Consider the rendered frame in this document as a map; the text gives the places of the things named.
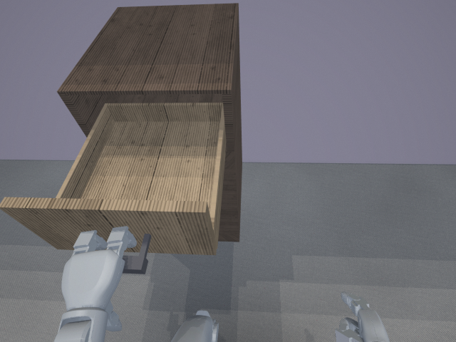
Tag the robot left thigh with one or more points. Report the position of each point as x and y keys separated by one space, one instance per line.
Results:
x=197 y=328

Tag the right robot hand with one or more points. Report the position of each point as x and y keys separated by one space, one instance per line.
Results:
x=369 y=327

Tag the drawer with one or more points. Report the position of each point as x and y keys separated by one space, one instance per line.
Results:
x=157 y=168

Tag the left robot forearm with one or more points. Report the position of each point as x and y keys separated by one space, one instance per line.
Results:
x=84 y=324

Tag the handle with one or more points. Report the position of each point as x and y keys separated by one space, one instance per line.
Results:
x=138 y=264

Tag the cabinet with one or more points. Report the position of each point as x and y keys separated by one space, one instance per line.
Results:
x=168 y=54

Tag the left robot hand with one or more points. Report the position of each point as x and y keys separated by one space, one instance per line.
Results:
x=91 y=277

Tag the left robot shin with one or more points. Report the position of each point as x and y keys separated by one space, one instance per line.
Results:
x=203 y=313

